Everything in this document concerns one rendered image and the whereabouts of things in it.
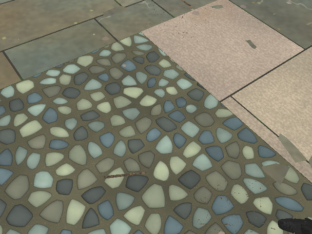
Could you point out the right robot hand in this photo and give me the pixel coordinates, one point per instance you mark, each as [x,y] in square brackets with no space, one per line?
[296,225]

